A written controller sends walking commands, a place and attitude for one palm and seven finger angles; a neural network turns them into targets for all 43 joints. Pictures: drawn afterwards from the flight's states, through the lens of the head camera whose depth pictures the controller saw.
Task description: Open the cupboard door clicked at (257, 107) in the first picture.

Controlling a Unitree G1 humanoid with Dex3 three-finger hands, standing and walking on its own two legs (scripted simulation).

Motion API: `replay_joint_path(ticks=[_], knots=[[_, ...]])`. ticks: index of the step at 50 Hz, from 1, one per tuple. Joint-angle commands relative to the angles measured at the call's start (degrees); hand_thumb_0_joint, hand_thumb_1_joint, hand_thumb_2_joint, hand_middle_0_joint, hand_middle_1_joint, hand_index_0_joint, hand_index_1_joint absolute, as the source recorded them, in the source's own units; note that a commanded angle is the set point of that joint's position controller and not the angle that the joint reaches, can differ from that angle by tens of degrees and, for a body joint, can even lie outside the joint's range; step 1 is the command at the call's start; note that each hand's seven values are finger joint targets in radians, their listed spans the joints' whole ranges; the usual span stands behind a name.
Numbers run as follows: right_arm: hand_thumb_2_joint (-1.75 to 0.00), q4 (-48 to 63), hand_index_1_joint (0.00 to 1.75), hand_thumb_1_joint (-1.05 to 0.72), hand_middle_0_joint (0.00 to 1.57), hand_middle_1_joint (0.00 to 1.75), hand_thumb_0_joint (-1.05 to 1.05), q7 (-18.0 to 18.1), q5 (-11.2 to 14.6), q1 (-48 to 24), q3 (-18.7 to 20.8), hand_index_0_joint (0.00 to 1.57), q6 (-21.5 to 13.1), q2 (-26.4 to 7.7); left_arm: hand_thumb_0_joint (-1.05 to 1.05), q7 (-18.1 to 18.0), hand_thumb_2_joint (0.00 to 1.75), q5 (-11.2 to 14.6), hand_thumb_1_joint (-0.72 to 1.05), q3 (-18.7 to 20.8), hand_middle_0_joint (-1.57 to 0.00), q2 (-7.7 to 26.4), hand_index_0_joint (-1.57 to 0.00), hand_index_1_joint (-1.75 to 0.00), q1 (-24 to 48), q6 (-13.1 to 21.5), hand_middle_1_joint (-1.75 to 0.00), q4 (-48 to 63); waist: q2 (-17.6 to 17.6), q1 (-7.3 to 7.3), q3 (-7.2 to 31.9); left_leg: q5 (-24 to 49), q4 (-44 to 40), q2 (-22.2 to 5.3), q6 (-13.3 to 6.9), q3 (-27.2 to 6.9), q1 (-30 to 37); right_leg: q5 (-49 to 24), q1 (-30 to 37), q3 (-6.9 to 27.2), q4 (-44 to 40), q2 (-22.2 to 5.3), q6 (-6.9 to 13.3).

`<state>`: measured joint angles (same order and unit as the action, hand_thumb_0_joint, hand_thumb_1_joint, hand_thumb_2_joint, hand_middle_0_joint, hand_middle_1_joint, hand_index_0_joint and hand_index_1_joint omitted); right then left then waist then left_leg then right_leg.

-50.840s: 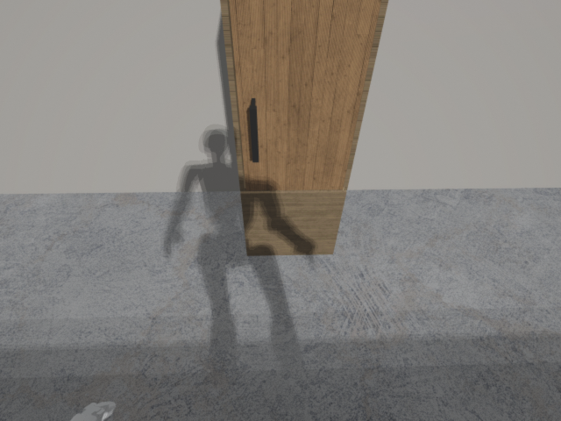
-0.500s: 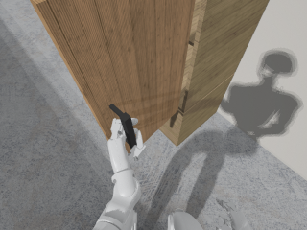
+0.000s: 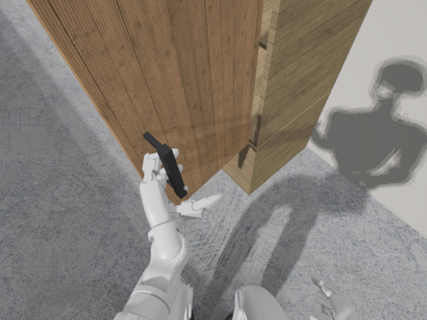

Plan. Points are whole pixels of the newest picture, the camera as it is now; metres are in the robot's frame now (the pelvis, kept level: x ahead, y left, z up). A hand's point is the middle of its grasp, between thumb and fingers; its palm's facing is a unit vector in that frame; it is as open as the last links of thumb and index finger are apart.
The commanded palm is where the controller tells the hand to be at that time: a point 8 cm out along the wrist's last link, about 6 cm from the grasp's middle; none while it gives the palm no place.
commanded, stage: open thumb and fingers to let go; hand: left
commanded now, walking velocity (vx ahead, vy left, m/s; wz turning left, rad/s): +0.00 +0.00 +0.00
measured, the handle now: (167, 168) +0.39 +0.09 +0.03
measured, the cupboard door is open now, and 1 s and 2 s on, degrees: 95 96 96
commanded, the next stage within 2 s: slide the hand sideways off the handle in 0.32 s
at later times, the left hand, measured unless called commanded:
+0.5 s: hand (187, 195) +0.34 +0.05 +0.02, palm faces +0.11 -0.99 -0.06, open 15.7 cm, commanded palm +0.30 +0.10 +0.02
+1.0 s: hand (170, 217) +0.30 +0.08 +0.01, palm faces -0.16 -0.99 -0.02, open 16.3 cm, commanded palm +0.28 +0.14 +0.02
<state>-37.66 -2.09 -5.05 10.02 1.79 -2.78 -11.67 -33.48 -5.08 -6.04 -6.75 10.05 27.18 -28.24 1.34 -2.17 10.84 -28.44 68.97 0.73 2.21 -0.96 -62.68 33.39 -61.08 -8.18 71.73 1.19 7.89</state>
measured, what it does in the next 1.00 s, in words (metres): shifts its weight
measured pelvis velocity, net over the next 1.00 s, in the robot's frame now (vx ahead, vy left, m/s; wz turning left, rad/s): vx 0.00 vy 0.07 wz -0.07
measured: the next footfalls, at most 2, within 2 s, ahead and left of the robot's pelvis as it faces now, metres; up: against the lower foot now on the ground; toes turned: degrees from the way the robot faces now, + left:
none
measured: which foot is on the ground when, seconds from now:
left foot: down 0.00-1.00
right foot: down 0.00-1.00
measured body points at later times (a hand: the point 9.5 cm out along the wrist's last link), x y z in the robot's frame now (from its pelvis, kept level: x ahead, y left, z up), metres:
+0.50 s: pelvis +0.00 +0.03 +0.00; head +0.09 +0.02 +0.44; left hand +0.33 +0.10 +0.02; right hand +0.14 -0.19 -0.13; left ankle +0.04 +0.15 -0.63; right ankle +0.01 -0.02 -0.63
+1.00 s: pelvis +0.00 +0.07 -0.01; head +0.09 +0.06 +0.43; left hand +0.30 +0.14 +0.02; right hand +0.15 -0.17 -0.12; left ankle +0.04 +0.15 -0.63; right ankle +0.01 -0.02 -0.63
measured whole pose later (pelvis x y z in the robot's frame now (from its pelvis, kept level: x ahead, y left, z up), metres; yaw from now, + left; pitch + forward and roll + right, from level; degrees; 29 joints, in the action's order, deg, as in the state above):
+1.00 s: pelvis +0.00 +0.07 -0.01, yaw -4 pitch +21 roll -1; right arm -28.9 -3.9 -1.7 11.1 0.2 4.5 -12.1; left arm -12.3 -3.2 -14.9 0.1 2.5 28.1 -20.4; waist 1.8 -0.8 9.9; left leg -31.5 74.8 0.8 -3.2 2.7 -64.2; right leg 33.5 -62.0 -4.7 74.6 0.8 3.3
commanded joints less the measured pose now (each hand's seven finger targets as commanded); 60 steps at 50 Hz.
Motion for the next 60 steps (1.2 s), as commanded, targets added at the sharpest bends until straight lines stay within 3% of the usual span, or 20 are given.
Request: replay_joint_path(ticks=[1, 6, 8, 15, 21, 22, 23, 24, 26, 28, 30, 32, 34, 38, 40, 44, 50, 52, 56, 60], knots=[[-0.90, 7.09, 0.30, -0.90, 0.20, 0.30, 0.00, 0.30, 0.03, 0.15, 1.32, 0.20, -2.53, -4.15, 0.00, -0.68, 0.30, -1.36, -0.50, -0.82, -0.27, -0.47, -0.27, -1.00, 12.37, 3.88, -1.00, 11.74, -7.69, -1.14, 22.02, 6.93, -1.00, 1.27, -2.24, -0.56, 1.91, -27.47, 25.54, 19.89, -17.45, -6.91, -9.96], [-0.90, 7.53, 0.30, -0.90, 0.20, 0.30, 0.00, 0.27, -0.16, 0.56, 1.17, 0.20, -2.58, -3.99, 0.00, -1.29, 0.30, -1.81, -0.50, -1.94, -0.22, -2.11, -0.22, -0.75, 11.80, 3.11, -0.75, 11.14, -8.18, -1.36, 21.42, 7.00, -1.54, 1.31, -2.38, -0.39, 2.80, -26.81, 24.65, 18.83, -17.64, -6.53, -10.79], [-0.90, 7.45, 0.30, -0.90, 0.20, 0.30, 0.00, 0.45, -0.12, 0.38, 1.22, 0.20, -2.73, -4.15, 0.00, -1.70, 0.30, -2.30, -0.50, -1.57, -0.21, -1.78, -0.21, -0.65, 12.96, 2.83, -0.65, 10.52, -8.48, -1.54, 20.69, 7.12, -1.77, 1.13, -2.57, -0.50, 3.39, -24.71, 23.03, 17.67, -17.37, -5.85, -9.34], [-0.90, 7.25, 0.30, -0.90, 0.20, 0.30, 0.00, 0.39, -0.55, 0.18, 0.81, 0.20, -3.02, -3.90, 0.00, -3.51, 0.30, -3.24, -0.50, -1.73, -0.15, -2.87, -0.15, -0.30, 15.74, 2.86, -0.30, 8.43, -7.12, -1.66, 20.16, 6.80, -2.66, 0.99, -2.80, -0.39, 6.22, -19.43, 18.44, 14.06, -16.04, -4.21, -8.31], [-0.90, 7.89, 0.30, -0.90, 0.20, 0.30, 0.00, 0.14, -0.81, -0.31, 0.47, 0.20, -3.15, -3.58, 0.00, -4.93, 0.30, -3.20, -0.50, -2.45, -0.15, -4.86, -0.15, -0.30, 15.76, 2.08, -0.30, 8.41, -5.21, -1.05, 21.32, 8.56, -3.61, 0.85, -2.87, -0.25, 9.63, -19.07, 16.40, 10.76, -14.50, -2.62, -7.39], [-0.90, 7.72, 0.30, -0.90, 0.20, 0.30, 0.00, -0.29, -0.24, 2.37, 0.62, 0.20, -1.84, -6.47, 0.00, 6.98, 0.30, -9.63, -0.50, -15.98, -0.15, -0.20, -0.15, -0.30, 13.49, 4.15, -0.30, 9.37, -7.38, -6.33, 18.17, 8.12, -1.85, 0.85, -4.03, 0.00, 8.85, -24.63, 16.13, 12.43, -13.50, -3.27, -8.84], [-0.90, 9.25, 0.30, -0.90, 0.20, 0.30, 0.00, -0.47, 0.31, 3.11, 1.36, 0.20, -1.43, -6.17, 0.00, 12.96, 0.30, -6.93, -0.50, -12.32, -0.15, 3.34, -0.15, -0.30, 17.04, 7.22, -0.30, 14.77, -4.41, -4.17, 23.30, 10.93, -1.41, 1.32, -4.37, -0.31, 9.04, -28.45, 18.61, 12.69, -11.40, -3.65, -7.88], [-0.90, 9.58, 0.30, -0.90, 0.20, 0.30, 0.00, -0.32, 0.52, 2.41, 1.48, 0.20, -1.09, -6.00, 0.00, 16.75, 0.30, -6.31, -0.50, -11.89, -0.15, 4.80, -0.15, -0.30, 16.11, 8.94, -0.30, 14.90, -3.60, -3.17, 25.35, 11.35, -1.21, 1.42, -4.27, -0.27, 9.36, -30.74, 19.96, 13.23, -10.71, -3.85, -7.52], [-0.90, 10.57, 0.30, -0.90, 0.20, 0.30, 0.00, -0.29, 1.60, 2.08, 1.31, 0.20, -0.65, -6.23, 0.00, 23.92, 0.30, -3.31, -0.50, -13.41, -0.15, 4.75, -0.15, -0.30, 15.44, 10.48, -0.30, 15.24, -2.88, -3.76, 22.82, 9.78, -1.21, 1.16, -4.32, -0.69, 10.15, -27.15, 16.85, 12.86, -10.92, -3.32, -7.03], [-0.90, 12.03, 0.30, -0.90, 0.20, 0.30, 0.00, -0.29, 2.82, 1.71, 1.07, 0.20, -0.49, -6.38, 0.00, 27.61, 0.30, 2.97, -0.50, -13.39, -0.15, 1.58, -0.15, -0.30, 14.36, 9.92, -0.30, 15.36, -2.70, -3.20, 20.38, 8.12, -2.54, 0.80, -4.21, -1.12, 12.88, -20.55, 13.96, 11.87, -12.43, -2.37, -6.27], [-0.90, 13.05, 0.30, -0.90, 0.20, 0.30, 0.00, -0.24, 3.77, 1.10, 0.81, 0.20, -0.06, -6.72, 0.00, 27.81, 0.30, 8.49, -0.50, -11.43, -0.15, -0.28, -0.15, -0.30, 12.19, 7.83, -0.30, 14.07, -3.47, -2.01, 18.31, 6.43, -4.38, 0.68, -3.82, -1.52, 14.76, -14.33, 11.97, 9.94, -13.83, -1.49, -6.01], [-0.90, 14.04, 0.30, -0.90, 0.20, 0.30, 0.00, -0.20, 4.27, 0.68, 0.74, 0.20, 0.69, -7.22, 0.00, 26.62, 0.30, 10.80, -0.50, -9.33, -0.15, -0.02, -0.15, -0.30, 9.07, 5.60, -0.30, 13.24, -6.40, -1.15, 16.83, 5.64, -5.49, 0.54, -3.74, -1.56, 14.12, -11.23, 11.86, 8.96, -14.36, -1.11, -6.08], [-0.90, 14.57, 0.30, -0.90, 0.20, 0.30, 0.00, -0.54, 4.03, 0.72, 0.80, 0.20, 1.25, -7.51, 0.00, 24.39, 0.30, 9.42, -0.50, -8.37, -0.15, 0.87, -0.15, -0.30, 7.91, 5.14, -0.30, 13.37, -6.04, -0.44, 16.80, 6.94, -5.59, 0.52, -3.75, -1.89, 14.03, -12.04, 10.75, 7.96, -12.58, -0.96, -5.85], [-0.90, 14.63, 0.30, -0.90, 0.20, 0.30, 0.00, -1.63, 3.02, 1.40, 1.42, 0.20, 2.01, -7.75, 0.00, 20.07, 0.30, 1.64, -0.50, -8.19, -0.15, 3.95, -0.15, -0.30, 7.78, 7.19, -0.30, 15.63, -5.16, -0.42, 18.70, 8.80, -3.27, 0.25, -3.83, -2.66, 13.47, -13.40, 6.81, 7.46, -8.40, -0.84, -5.54], [-0.90, 14.84, 0.30, -0.90, 0.20, 0.30, 0.00, -2.15, 2.83, 1.19, 1.42, 0.20, 2.69, -7.56, 0.00, 18.89, 0.30, -0.59, -0.50, -8.67, -0.15, 3.75, -0.15, -0.30, 5.58, 7.81, -0.30, 15.49, -4.29, -0.04, 18.99, 8.82, -3.02, 0.24, -3.64, -2.80, 14.02, -13.34, 5.71, 7.28, -7.74, -0.84, -5.41], [-0.90, 16.44, 0.30, -0.90, 0.20, 0.30, 0.00, -2.02, 3.06, 0.15, 1.13, 0.20, 4.16, -7.53, 0.00, 18.85, 0.30, 0.43, -0.50, -7.60, -0.15, 4.39, -0.15, -0.30, 1.97, 6.51, -0.30, 16.98, -2.57, 1.36, 18.95, 7.79, -4.55, 0.34, -3.31, -2.62, 14.82, -12.31, 7.40, 7.35, -8.65, -0.60, -5.10], [-0.90, 17.25, 0.30, -0.90, 0.20, 0.30, 0.00, -0.65, 3.83, 0.30, 1.03, 0.20, 4.55, -7.42, 0.00, 21.70, 0.30, 4.02, -0.50, -8.30, -0.15, 5.00, -0.15, -0.30, -0.29, 5.42, -0.30, 25.36, -3.51, 0.77, 21.56, 10.46, -5.25, -0.37, -3.23, -3.48, 18.65, -14.96, 9.36, 7.09, -9.33, -0.27, -5.52], [-0.90, 17.34, 0.30, -0.90, 0.20, 0.30, 0.00, -0.41, 3.94, 0.15, 0.64, 0.20, 4.27, -7.14, 0.00, 22.54, 0.30, 5.28, -0.50, -8.94, -0.15, 4.10, -0.15, -0.30, -3.43, 5.26, -0.30, 25.56, -4.16, 0.73, 19.97, 10.84, -5.56, -0.27, -3.26, -3.47, 17.77, -15.63, 10.15, 6.82, -9.54, -0.16, -5.61], [-0.90, 17.29, 0.30, -0.90, 0.20, 0.30, 0.00, -0.09, 3.96, -0.21, 0.42, 0.20, 3.83, -6.94, 0.00, 23.77, 0.30, 5.10, -0.50, -8.26, -0.15, 5.54, -0.15, -0.30, -7.04, 5.44, -0.30, 24.50, -6.51, 0.38, 15.92, 9.17, -4.90, -0.01, -3.48, -3.02, 14.10, -15.14, 10.17, 7.15, -9.73, -0.28, -5.77], [-0.90, 17.59, 0.30, -0.90, 0.20, 0.30, 0.00, 0.04, 3.83, -0.59, 0.45, 0.20, 3.44, -6.81, 0.00, 25.01, 0.30, 4.00, -0.50, -6.22, -0.15, 8.44, -0.15, -0.30, -10.49, 6.55, -0.30, 26.08, -3.71, 1.58, 16.45, 9.96, -4.10, 0.24, -3.30, -2.67, 13.75, -15.75, 9.62, 7.53, -8.55, -0.41, -5.44]])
